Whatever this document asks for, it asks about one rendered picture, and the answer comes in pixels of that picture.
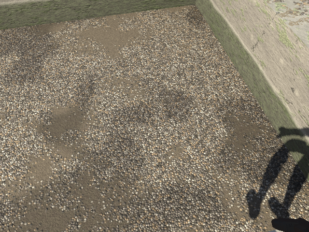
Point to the robot right hand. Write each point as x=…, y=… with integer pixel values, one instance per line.
x=290, y=224

